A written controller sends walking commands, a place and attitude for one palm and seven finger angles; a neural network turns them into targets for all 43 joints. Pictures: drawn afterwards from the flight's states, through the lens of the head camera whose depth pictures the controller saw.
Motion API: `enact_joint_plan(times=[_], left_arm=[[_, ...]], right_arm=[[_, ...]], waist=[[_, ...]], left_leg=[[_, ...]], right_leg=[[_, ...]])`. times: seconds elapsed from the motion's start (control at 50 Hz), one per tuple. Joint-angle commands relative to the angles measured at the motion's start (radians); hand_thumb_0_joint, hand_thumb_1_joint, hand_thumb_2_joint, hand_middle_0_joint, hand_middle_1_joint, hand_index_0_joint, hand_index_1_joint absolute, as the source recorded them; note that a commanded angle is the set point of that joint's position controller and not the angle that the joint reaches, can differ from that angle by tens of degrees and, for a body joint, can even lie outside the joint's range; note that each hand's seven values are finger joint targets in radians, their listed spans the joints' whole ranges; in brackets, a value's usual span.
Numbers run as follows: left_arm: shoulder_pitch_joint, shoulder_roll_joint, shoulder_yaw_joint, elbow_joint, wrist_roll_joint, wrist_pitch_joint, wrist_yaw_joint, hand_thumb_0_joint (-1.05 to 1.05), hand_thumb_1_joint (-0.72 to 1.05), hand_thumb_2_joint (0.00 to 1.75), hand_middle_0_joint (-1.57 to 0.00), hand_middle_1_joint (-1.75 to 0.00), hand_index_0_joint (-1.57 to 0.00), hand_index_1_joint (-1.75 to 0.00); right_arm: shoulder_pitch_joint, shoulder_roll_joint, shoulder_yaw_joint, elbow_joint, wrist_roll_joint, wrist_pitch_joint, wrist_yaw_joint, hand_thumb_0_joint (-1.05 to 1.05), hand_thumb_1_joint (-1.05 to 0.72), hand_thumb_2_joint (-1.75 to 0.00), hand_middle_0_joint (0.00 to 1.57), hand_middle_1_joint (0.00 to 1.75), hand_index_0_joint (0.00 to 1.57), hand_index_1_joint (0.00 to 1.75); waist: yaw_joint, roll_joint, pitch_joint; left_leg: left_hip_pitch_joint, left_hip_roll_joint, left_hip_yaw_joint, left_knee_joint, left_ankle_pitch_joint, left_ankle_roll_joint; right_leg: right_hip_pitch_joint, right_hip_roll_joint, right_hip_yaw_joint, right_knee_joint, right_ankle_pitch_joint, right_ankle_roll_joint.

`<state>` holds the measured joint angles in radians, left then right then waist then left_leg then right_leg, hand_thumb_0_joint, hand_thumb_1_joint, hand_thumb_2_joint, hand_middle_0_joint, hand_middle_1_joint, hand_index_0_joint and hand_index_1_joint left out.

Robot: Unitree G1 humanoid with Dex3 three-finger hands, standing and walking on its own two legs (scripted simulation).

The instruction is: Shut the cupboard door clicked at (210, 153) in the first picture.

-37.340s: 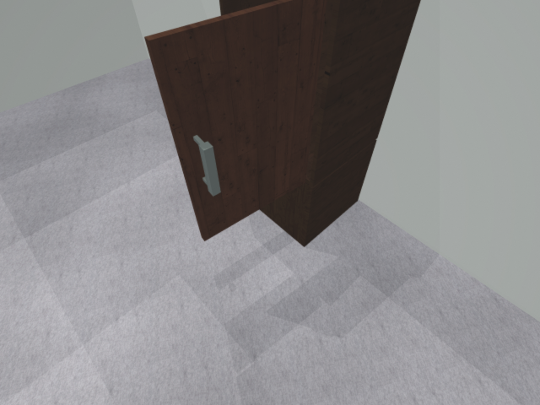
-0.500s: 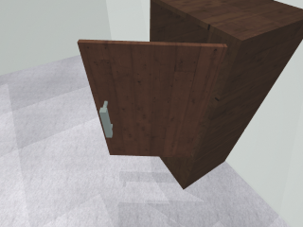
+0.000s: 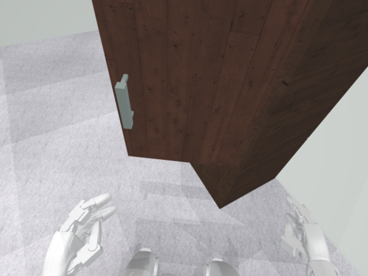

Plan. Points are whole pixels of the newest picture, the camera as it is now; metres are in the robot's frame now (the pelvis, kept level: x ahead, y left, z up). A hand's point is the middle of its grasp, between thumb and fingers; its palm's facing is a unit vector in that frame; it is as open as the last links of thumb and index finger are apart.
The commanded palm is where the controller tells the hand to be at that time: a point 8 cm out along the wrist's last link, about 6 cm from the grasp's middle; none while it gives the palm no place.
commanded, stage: raise the hand and make a fist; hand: left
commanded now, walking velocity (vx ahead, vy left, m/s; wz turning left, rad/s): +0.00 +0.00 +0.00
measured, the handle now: (126, 102) +0.52 +0.20 +0.05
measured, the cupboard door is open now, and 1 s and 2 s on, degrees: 56 56 56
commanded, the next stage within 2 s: bring the fist close to the handle in 1.52 s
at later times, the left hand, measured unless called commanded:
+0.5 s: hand (80, 221) +0.21 +0.21 +0.04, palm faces +0.08 -1.00 -0.04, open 3.9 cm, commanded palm +0.18 +0.25 +0.04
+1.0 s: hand (90, 217) +0.22 +0.20 +0.03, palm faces -0.05 -1.00 -0.02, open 3.1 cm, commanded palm +0.20 +0.26 +0.05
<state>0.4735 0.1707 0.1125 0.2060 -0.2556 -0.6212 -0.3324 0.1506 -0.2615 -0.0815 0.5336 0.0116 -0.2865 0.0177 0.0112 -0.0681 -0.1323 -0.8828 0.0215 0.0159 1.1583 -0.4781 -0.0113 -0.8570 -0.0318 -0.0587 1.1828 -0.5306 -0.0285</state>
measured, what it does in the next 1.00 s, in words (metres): stands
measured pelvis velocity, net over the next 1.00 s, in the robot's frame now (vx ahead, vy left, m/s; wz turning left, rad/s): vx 0.01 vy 0.02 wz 0.00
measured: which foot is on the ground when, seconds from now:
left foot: down 0.00-1.00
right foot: down 0.00-1.00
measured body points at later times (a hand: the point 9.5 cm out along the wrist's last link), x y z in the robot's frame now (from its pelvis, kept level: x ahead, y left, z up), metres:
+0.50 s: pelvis +0.01 +0.02 -0.02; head +0.08 +0.02 +0.43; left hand +0.20 +0.26 +0.05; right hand +0.17 -0.22 -0.10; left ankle +0.05 +0.13 -0.65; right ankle +0.03 -0.10 -0.65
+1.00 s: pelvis +0.01 +0.02 -0.01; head +0.07 +0.04 +0.44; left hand +0.22 +0.25 +0.04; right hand +0.21 -0.20 -0.07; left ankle +0.05 +0.13 -0.65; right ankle +0.03 -0.10 -0.65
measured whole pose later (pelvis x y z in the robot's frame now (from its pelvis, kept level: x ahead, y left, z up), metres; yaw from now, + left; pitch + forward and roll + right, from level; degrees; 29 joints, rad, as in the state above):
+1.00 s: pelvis +0.01 +0.02 -0.01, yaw +0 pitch +15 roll -3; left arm 0.41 0.24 0.10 -0.03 -0.26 -0.35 -0.26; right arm 0.23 -0.22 0.03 0.46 0.03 -0.17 -0.05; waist 0.01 0.03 -0.16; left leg -0.98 0.03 -0.03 1.23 -0.52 0.02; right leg -0.90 -0.02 -0.10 1.18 -0.54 0.00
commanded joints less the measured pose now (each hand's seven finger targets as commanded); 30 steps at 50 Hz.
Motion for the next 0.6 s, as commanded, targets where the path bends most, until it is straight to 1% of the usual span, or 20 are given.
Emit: enact_joint_plan(times=[0.0, 0.02, 0.04, 0.08, 0.12, 0.14, 0.16, 0.2, 0.22, 0.24, 0.26, 0.28, 0.32, 0.36, 0.42, 0.46, 0.48, 0.52, 0.54, 0.58], left_arm=[[-0.086, 0.174, 0.106, -0.55, -0.056, -0.08, 0.05, 0.0, 0.9, 0.9, -0.57, -0.7, -0.57, -0.7], [-0.126, 0.175, 0.079, -0.635, -0.053, -0.092, 0.064, 0.0, 0.9, 0.9, -0.58, -0.72, -0.58, -0.72], [-0.207, 0.172, 0.053, -0.71, -0.056, -0.104, 0.069, 0.0, 0.9, 0.9, -0.6, -0.74, -0.6, -0.74], [-0.151, 0.118, -0.01, -0.674, -0.048, -0.1, 0.052, 0.0, 0.9, 0.9, -0.64, -0.78, -0.64, -0.78], [-0.147, 0.119, -0.025, -0.616, -0.044, -0.062, 0.019, 0.0, 0.9, 0.9, -0.68, -0.82, -0.68, -0.82], [-0.113, 0.12, -0.026, -0.552, -0.045, -0.016, -0.003, 0.0, 0.9, 0.9, -0.69, -0.84, -0.69, -0.84], [-0.076, 0.118, -0.024, -0.486, -0.043, 0.039, -0.021, 0.0, 0.9, 0.9, -0.71, -0.86, -0.71, -0.86], [0.024, 0.126, 0.008, -0.387, -0.046, 0.176, -0.049, 0.0, 0.9, 0.9, -0.75, -0.9, -0.75, -0.9], [0.066, 0.144, 0.045, -0.373, -0.051, 0.241, -0.053, 0.0, 0.9, 0.9, -0.77, -0.92, -0.77, -0.92], [0.102, 0.179, 0.096, -0.355, -0.054, 0.298, -0.046, 0.0, 0.9, 0.9, -0.79, -0.94, -0.79, -0.94], [0.097, 0.169, 0.108, -0.402, -0.07, 0.332, -0.037, 0.0, 0.9, 0.9, -0.81, -0.96, -0.81, -0.96], [0.086, 0.198, 0.157, -0.448, -0.077, 0.347, -0.01, 0.0, 0.9, 0.9, -0.82, -0.98, -0.82, -0.98], [0.063, 0.19, 0.192, -0.519, -0.085, 0.324, 0.056, 0.0, 0.9, 0.9, -0.86, -1.02, -0.86, -1.02], [0.053, 0.174, 0.188, -0.578, -0.078, 0.249, 0.117, 0.0, 0.9, 0.9, -0.9, -1.06, -0.9, -1.06], [0.016, 0.122, 0.085, -0.589, -0.052, 0.125, 0.138, 0.0, 0.9, 0.9, -0.95, -1.12, -0.95, -1.12], [-0.018, 0.103, 0.021, -0.545, -0.028, 0.084, 0.12, 0.0, 0.9, 0.9, -0.99, -1.16, -0.99, -1.16], [-0.018, 0.09, -0.007, -0.511, -0.024, 0.077, 0.103, 0.0, 0.9, 0.9, -1.01, -1.18, -1.01, -1.18], [-0.004, 0.098, -0.023, -0.467, -0.018, 0.089, 0.068, 0.0, 0.9, 0.9, -1.04, -1.22, -1.04, -1.22], [0.001, 0.12, -0.009, -0.451, -0.017, 0.108, 0.058, 0.0, 0.9, 0.9, -1.06, -1.24, -1.06, -1.24], [0.007, 0.157, 0.021, -0.493, -0.018, 0.134, 0.052, 0.0, 0.9, 0.9, -1.1, -1.28, -1.1, -1.28]], right_arm=[[-0.047, -0.089, -0.011, -0.197, 0.002, -0.032, -0.032, 0.0, -0.9, -0.9, 0.2, 0.3, 0.2, 0.3], [-0.032, -0.087, -0.005, -0.193, -0.001, -0.033, -0.042, 0.0, -0.9, -0.9, 0.2, 0.3, 0.2, 0.3], [-0.009, -0.092, 0.0, -0.178, -0.005, -0.035, -0.055, 0.0, -0.9, -0.9, 0.2, 0.3, 0.2, 0.3], [0.011, -0.094, 0.0, -0.146, -0.003, -0.035, -0.072, 0.0, -0.9, -0.9, 0.2, 0.3, 0.2, 0.3], [0.021, -0.103, 0.005, -0.128, 0.001, -0.031, -0.082, 0.0, -0.9, -0.9, 0.2, 0.3, 0.2, 0.3], [0.015, -0.102, 0.01, -0.126, 0.008, -0.026, -0.089, 0.0, -0.9, -0.9, 0.2, 0.3, 0.2, 0.3], [0.02, -0.101, 0.008, -0.127, 0.015, -0.016, -0.092, 0.0, -0.9, -0.9, 0.2, 0.3, 0.2, 0.3], [0.009, -0.099, 0.004, -0.154, 0.036, 0.012, -0.096, 0.0, -0.9, -0.9, 0.2, 0.3, 0.2, 0.3], [-0.005, -0.097, 0.0, -0.176, 0.043, 0.029, -0.097, 0.0, -0.9, -0.9, 0.2, 0.3, 0.2, 0.3], [-0.03, -0.092, 0.001, -0.193, 0.046, 0.044, -0.097, 0.0, -0.9, -0.9, 0.2, 0.3, 0.2, 0.3], [-0.033, -0.081, 0.007, -0.213, 0.045, 0.056, -0.095, 0.0, -0.9, -0.9, 0.2, 0.3, 0.2, 0.3], [-0.042, -0.072, 0.006, -0.221, 0.043, 0.066, -0.094, 0.0, -0.9, -0.9, 0.2, 0.3, 0.2, 0.3], [-0.032, -0.05, 0.009, -0.221, 0.034, 0.072, -0.092, 0.0, -0.9, -0.9, 0.2, 0.3, 0.2, 0.3], [-0.013, -0.039, 0.012, -0.211, 0.023, 0.064, -0.091, 0.0, -0.9, -0.9, 0.2, 0.3, 0.2, 0.3], [0.014, -0.049, 0.017, -0.175, 0.012, 0.044, -0.08, 0.0, -0.9, -0.9, 0.2, 0.3, 0.2, 0.3], [0.025, -0.072, 0.018, -0.162, 0.006, 0.036, -0.079, 0.0, -0.9, -0.9, 0.2, 0.3, 0.2, 0.3], [0.03, -0.08, 0.018, -0.159, 0.007, 0.032, -0.079, 0.0, -0.9, -0.9, 0.2, 0.3, 0.2, 0.3], [0.036, -0.098, 0.015, -0.166, 0.016, 0.026, -0.084, 0.0, -0.9, -0.9, 0.2, 0.3, 0.2, 0.3], [0.036, -0.105, 0.014, -0.174, 0.02, 0.028, -0.086, 0.0, -0.9, -0.9, 0.2, 0.3, 0.2, 0.3], [0.034, -0.109, 0.011, -0.194, 0.026, 0.029, -0.089, 0.0, -0.9, -0.9, 0.2, 0.3, 0.2, 0.3]], waist=[[0.031, 0.25, -0.242], [0.006, 0.262, -0.263], [-0.031, 0.194, -0.275], [-0.053, 0.154, -0.253], [-0.069, 0.134, -0.228], [-0.061, 0.135, -0.208], [-0.064, 0.083, -0.199], [-0.032, -0.013, -0.2], [-0.001, -0.03, -0.224], [0.037, -0.031, -0.261], [0.045, -0.022, -0.289], [0.064, -0.004, -0.306], [0.072, 0.003, -0.316], [0.076, 0.046, -0.317], [0.026, 0.114, -0.259], [-0.014, 0.106, -0.203], [-0.032, 0.098, -0.175], [-0.037, 0.095, -0.156], [-0.029, 0.089, -0.143], [-0.008, 0.115, -0.201]], left_leg=[[0.054, -0.041, -0.028, -0.069, 0.043, 0.035], [0.068, -0.036, -0.036, -0.046, 0.067, 0.042], [0.053, -0.026, -0.053, -0.018, 0.078, 0.049], [0.028, -0.016, -0.058, 0.025, 0.107, 0.053], [-0.01, -0.012, -0.065, 0.046, 0.096, 0.052], [-0.033, -0.017, -0.062, 0.051, 0.103, 0.054], [-0.053, -0.014, -0.061, 0.047, 0.089, 0.05], [-0.082, -0.018, -0.058, 0.013, 0.074, 0.046], [-0.088, -0.024, -0.051, -0.004, 0.079, 0.044], [-0.084, -0.031, -0.049, -0.012, 0.106, 0.044], [-0.074, -0.035, -0.046, -0.024, 0.123, 0.041], [-0.055, -0.035, -0.047, -0.036, 0.146, 0.038], [-0.022, -0.027, -0.054, -0.055, 0.184, 0.035], [0.01, -0.021, -0.062, -0.071, 0.235, 0.032], [0.042, -0.018, -0.065, -0.073, 0.212, 0.027], [0.024, -0.014, -0.077, -0.07, 0.148, 0.03], [0.005, -0.015, -0.08, -0.07, 0.103, 0.03], [-0.014, -0.015, -0.086, -0.086, 0.02, 0.031], [-0.017, -0.014, -0.094, -0.106, -0.003, 0.033], [0.02, -0.016, -0.094, -0.133, -0.002, 0.032]], right_leg=[[0.033, 0.02, 0.13, -0.18, -0.03, -0.015], [0.016, 0.026, 0.13, -0.174, 0.007, -0.015], [-0.006, 0.041, 0.121, -0.15, 0.034, -0.011], [-0.04, 0.049, 0.109, -0.133, 0.082, -0.007], [-0.052, 0.053, 0.098, -0.134, 0.072, -0.002], [-0.04, 0.054, 0.106, -0.142, 0.076, -0.004], [-0.031, 0.049, 0.101, -0.155, 0.062, 0.003], [0.027, 0.04, 0.113, -0.2, 0.023, 0.014], [0.076, 0.03, 0.12, -0.211, 0.016, 0.018], [0.124, 0.029, 0.124, -0.205, 0.037, 0.016], [0.161, 0.018, 0.121, -0.202, 0.066, 0.022], [0.182, 0.016, 0.113, -0.191, 0.108, 0.024], [0.192, 0.023, 0.086, -0.164, 0.195, 0.025], [0.174, 0.037, 0.046, -0.123, 0.271, 0.01], [0.056, 0.046, 0.019, -0.102, 0.231, 0.002], [-0.016, 0.05, 0.01, -0.107, 0.142, -0.001], [-0.036, 0.047, 0.014, -0.121, 0.093, -0.001], [-0.054, 0.045, 0.024, -0.145, 0.007, -0.003], [-0.046, 0.048, 0.023, -0.151, -0.007, -0.007], [-0.014, 0.045, 0.02, -0.151, 0.008, -0.008]])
